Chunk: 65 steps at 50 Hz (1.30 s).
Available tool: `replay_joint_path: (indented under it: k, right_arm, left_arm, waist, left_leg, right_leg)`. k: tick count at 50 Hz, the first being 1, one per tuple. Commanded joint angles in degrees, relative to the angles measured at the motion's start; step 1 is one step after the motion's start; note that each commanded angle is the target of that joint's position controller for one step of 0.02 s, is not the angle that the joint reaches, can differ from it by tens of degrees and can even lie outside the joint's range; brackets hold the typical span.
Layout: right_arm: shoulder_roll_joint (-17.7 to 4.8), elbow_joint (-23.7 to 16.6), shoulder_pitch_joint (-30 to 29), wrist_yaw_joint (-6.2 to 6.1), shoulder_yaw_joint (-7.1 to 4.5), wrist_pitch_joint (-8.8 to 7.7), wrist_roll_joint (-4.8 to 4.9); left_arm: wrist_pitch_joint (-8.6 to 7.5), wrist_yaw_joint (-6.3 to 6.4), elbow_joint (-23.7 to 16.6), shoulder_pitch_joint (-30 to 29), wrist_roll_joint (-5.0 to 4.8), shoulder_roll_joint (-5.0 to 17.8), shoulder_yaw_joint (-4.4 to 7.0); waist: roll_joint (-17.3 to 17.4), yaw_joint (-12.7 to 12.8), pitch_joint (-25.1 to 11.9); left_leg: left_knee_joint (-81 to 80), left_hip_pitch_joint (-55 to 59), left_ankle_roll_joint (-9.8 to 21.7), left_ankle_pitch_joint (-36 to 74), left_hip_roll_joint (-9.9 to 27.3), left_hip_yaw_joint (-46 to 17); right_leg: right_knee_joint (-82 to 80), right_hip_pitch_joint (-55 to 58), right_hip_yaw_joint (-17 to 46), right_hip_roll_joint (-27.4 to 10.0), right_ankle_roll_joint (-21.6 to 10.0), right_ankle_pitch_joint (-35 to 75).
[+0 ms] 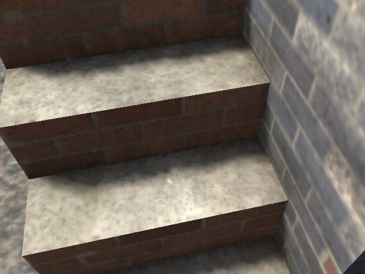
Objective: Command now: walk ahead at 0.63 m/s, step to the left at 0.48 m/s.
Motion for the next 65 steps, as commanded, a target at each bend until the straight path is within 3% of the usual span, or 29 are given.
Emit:
replay_joint_path:
  k: [1,4,9,14,15,16,17,18,19,20,22,24,27,31,33,35,38,42,43,44,45,47,48,49,50,52,54,58,65]
  right_arm:
    - [0.4,-8.1,4.9,0.34,0.2,0.88,-1.93]
    - [1.6,-15.9,-12.0,1.33,1.6,3.14,-5.37]
    - [7.5,-29.4,-28.8,-1.24,3.79,6.41,-2.31]
    - [7.0,-44.2,-40.3,-1.54,5.55,6.6,-2.49]
    - [9.3,-40.5,-29.0,-0.36,7.93,5.93,0.09]
    - [11.2,-39.7,-26.6,0.0,8.03,6.82,3.18]
    - [7.9,-34.3,-16.1,-0.37,6.0,6.61,-0.18]
    - [3.4,-29.6,-1.5,-1.47,2.76,6.99,-1.28]
    - [-4.1,-29.0,7.8,-2.86,0.27,6.92,-2.62]
    - [-12.9,-24.7,9.5,-4.46,-2.25,5.8,-2.8]
    - [-11.6,-25.6,-8.7,-4.45,-2.81,5.74,0.77]
    - [-2.7,-20.2,-13.8,-2.98,-0.17,4.93,-1.12]
    - [4.8,-13.4,-8.7,-1.11,1.34,1.66,-1.34]
    - [1.8,-10.6,-0.7,-2.41,0.35,-1.2,-3.18]
    - [-0.3,-6.9,7.6,-3.43,-0.67,-3.65,-4.03]
    - [-2.9,-4.3,12.0,-2.8,-1.49,-4.75,-3.89]
    - [-0.2,-4.4,11.1,-2.6,0.03,-5.27,-3.01]
    - [-1.8,-1.8,10.8,-4.44,-0.66,-4.49,-1.36]
    - [-3.1,-1.3,10.9,-4.66,-1.05,-3.91,-0.18]
    - [-6.3,-7.4,1.5,-2.84,-2.09,-1.57,2.14]
    - [-9.4,-3.8,9.2,-2.16,-2.5,-4.05,2.27]
    - [-12.8,-0.3,11.4,-0.36,-4.31,-8.48,4.31]
    - [-6.9,-5.7,7.6,2.38,-3.47,-8.58,5.43]
    - [-3.8,-9.8,-1.8,2.92,-4.11,-8.56,1.19]
    - [2.5,-17.5,-2.5,5.53,-2.63,-6.4,-3.21]
    - [9.7,-19.6,-3.7,4.85,0.42,-2.68,-3.25]
    - [12.6,-18.6,-4.9,3.29,2.85,-2.62,-2.86]
    - [10.2,-17.6,-10.3,2.22,3.62,-1.5,-2.72]
    - [13.4,-27.2,-29.9,1.56,5.18,2.05,-1.61]
  left_arm:
    - [2.89,4.01,6.3,26.3,-1.54,22.9,7.48]
    - [3.54,1.02,6.1,15.9,-0.21,7.2,3.63]
    - [2.23,-0.63,7.8,21.0,1.93,12.7,4.4]
    - [3.55,0.69,7.7,20.0,1.19,15.1,5.74]
    - [3.51,0.54,0.5,7.3,-0.82,14.9,5.71]
    - [3.6,0.26,-1.3,11.3,-1.87,16.6,6.32]
    - [2.84,-0.61,-1.0,13.6,-3.97,17.4,5.94]
    - [2.78,-2.83,-3.1,14.7,-2.93,18.6,6.85]
    - [2.82,-4.4,-7.8,5.1,-3.85,20.7,8.11]
    - [2.49,-6.19,-12.3,4.2,-2.11,8.5,6.57]
    - [3.53,-6.53,-12.6,5.4,3.56,-2.5,5.45]
    - [4.15,-5.71,-14.0,7.6,4.65,-4.2,3.15]
    - [5.07,-4.47,-13.8,4.6,3.11,-2.0,2.1]
    - [5.61,-4.67,-18.2,-5.0,-0.32,-0.1,0.94]
    - [6.28,-4.3,-18.7,-8.1,0.38,-3.8,0.46]
    - [5.96,-3.34,-20.4,-10.9,0.27,-7.9,-0.61]
    - [6.02,-4.94,-23.7,-17.5,0.05,-5.9,-0.97]
    - [8.96,-5.59,-29.4,-21.2,0.07,-4.6,-1.64]
    - [9.61,-6.16,-29.1,-20.5,-0.75,-4.2,-2.64]
    - [10.73,-4.35,-23.4,-4.1,-4.68,-0.1,0.33]
    - [11.13,-4.53,-20.7,-0.7,-6.03,-0.3,1.08]
    - [9.93,-4.21,-15.2,13.4,-0.91,7.1,5.33]
    - [10.14,-2.64,-12.1,16.9,1.56,12.2,6.74]
    - [10.82,-2.31,-10.0,14.3,0.48,14.2,7.61]
    - [10.96,1.38,-6.5,7.3,-2.85,10.7,7.38]
    - [9.01,1.45,0.7,-0.5,0.13,1.9,4.66]
    - [6.06,0.59,7.3,5.0,3.09,-2.9,2.38]
    - [2.43,1.29,13.3,19.5,0.66,1.3,3.38]
    - [1.19,0.0,14.7,28.3,1.83,1.3,3.08]
  waist:
    - [-10.8,3.2,-21.2]
    - [-0.9,1.9,-6.1]
    - [-19.4,6.3,-0.2]
    - [-15.8,5.3,0.5]
    - [-14.5,1.5,-3.5]
    - [-17.1,5.0,-4.4]
    - [-12.3,1.4,-12.1]
    - [-10.4,-3.7,-24.0]
    - [5.9,-14.4,-26.2]
    - [40.6,-11.8,-28.0]
    - [29.9,-0.9,-22.3]
    - [18.1,7.1,-4.8]
    - [11.0,6.3,0.1]
    - [2.0,3.0,2.2]
    - [-4.3,1.5,1.3]
    - [-2.6,1.0,1.0]
    - [-4.1,1.6,3.9]
    - [5.9,1.5,5.5]
    - [5.9,0.2,3.2]
    - [12.6,6.6,-6.0]
    - [13.2,7.7,-18.0]
    - [16.6,15.3,-25.9]
    - [-4.2,15.1,-23.1]
    - [-13.8,14.9,-23.0]
    - [2.3,7.0,-18.7]
    - [6.5,-1.9,1.1]
    - [6.0,-0.5,2.0]
    - [-0.2,5.1,-3.3]
    - [-6.9,4.6,2.1]
  left_leg:
    - [53.0,-35.0,-1.1,-0.7,-2.7,-16.0]
    - [63.5,-42.5,-1.7,4.6,2.2,-13.4]
    - [81.8,-58.3,-1.8,-10.5,0.6,-8.2]
    - [57.8,-55.0,-2.2,-5.3,12.5,-3.4]
    - [24.6,-25.4,0.9,-12.3,13.0,-0.7]
    - [22.2,-12.2,1.3,-14.0,8.0,6.0]
    - [29.8,-4.9,1.8,-18.7,3.6,10.6]
    - [24.1,1.0,3.7,-15.7,-0.3,8.1]
    - [1.6,0.8,5.6,-21.7,4.3,-14.4]
    - [-29.7,10.4,3.4,-37.5,16.0,-46.1]
    - [-35.6,-1.0,-0.2,-40.3,19.1,-51.6]
    - [-23.7,-10.0,2.2,-27.3,15.0,-33.3]
    - [-24.0,-12.0,6.2,-8.0,13.6,-22.8]
    - [-34.3,-5.6,11.6,15.9,18.3,-22.8]
    - [-35.7,4.1,11.1,19.0,23.8,-23.2]
    - [-34.8,15.2,9.3,22.0,27.4,-20.4]
    - [-39.7,6.9,6.5,17.6,23.6,-12.1]
    - [-53.2,3.1,7.8,34.1,21.3,-8.3]
    - [-56.0,4.3,7.5,41.9,19.7,-3.1]
    - [-49.1,-0.5,11.3,59.9,15.3,2.7]
    - [-40.7,-1.9,13.0,81.2,18.9,-1.7]
    - [-9.0,2.6,9.5,108.9,22.4,-5.6]
    - [13.3,-16.2,4.5,81.9,8.6,-8.4]
    - [45.6,-22.9,2.4,34.0,-0.3,-11.6]
    - [59.4,-28.7,0.0,38.0,1.9,-22.9]
    - [74.4,-38.9,-0.9,41.5,0.1,-17.5]
    - [73.5,-45.1,0.5,37.7,-1.7,-16.8]
    - [67.6,-54.0,0.4,23.4,-1.8,-14.3]
    - [90.9,-75.9,2.5,10.7,7.2,-7.7]
  right_leg:
    - [-1.8,42.8,34.3,-30.3,-16.0,61.7]
    - [-1.4,15.7,17.3,-16.7,-11.7,12.7]
    - [-11.9,11.8,13.1,-18.1,-10.7,0.9]
    - [-25.4,12.4,9.0,-15.8,-6.5,-8.8]
    - [-33.2,-1.4,-1.5,-10.9,-5.5,-2.2]
    - [-41.0,-3.4,0.4,-14.0,-9.3,7.8]
    - [-31.6,3.7,-6.3,-12.9,-10.4,41.1]
    - [-12.6,14.0,-4.6,-14.6,-11.8,69.0]
    - [14.4,7.6,-1.2,-9.5,-10.2,62.9]
    - [39.0,-13.7,10.9,6.7,-9.2,-1.8]
    - [87.0,-29.0,27.8,14.3,-7.1,-10.5]
    - [84.5,-35.8,14.8,9.2,-5.1,-11.2]
    - [94.0,-38.8,7.3,8.3,-3.1,-18.4]
    - [86.4,-42.6,4.8,8.5,-2.1,-19.4]
    - [102.6,-52.7,8.8,10.1,-3.9,-14.8]
    - [123.8,-68.7,12.1,12.5,-7.7,-22.1]
    - [114.1,-64.1,6.2,10.5,-6.4,-21.8]
    - [87.2,-51.0,-6.6,0.7,-5.6,-22.0]
    - [68.3,-40.8,-11.4,-0.7,-7.1,-23.0]
    - [43.7,-8.2,-10.5,4.1,-6.0,-35.6]
    - [47.2,11.5,-16.4,8.3,-6.2,-32.2]
    - [35.9,20.8,1.2,10.0,-9.7,-37.6]
    - [8.2,18.7,41.2,-4.1,-17.9,-62.5]
    - [-18.6,11.3,71.0,-10.8,-18.8,-78.6]
    - [-25.2,6.0,82.9,-15.1,-6.1,-82.2]
    - [-6.5,-12.4,53.8,-10.0,-9.3,-59.4]
    - [8.5,-0.9,23.5,-1.3,-8.2,-29.3]
    - [6.2,23.3,15.3,-2.9,-10.5,-1.3]
    - [-7.2,18.5,18.4,-13.1,-13.1,-13.9]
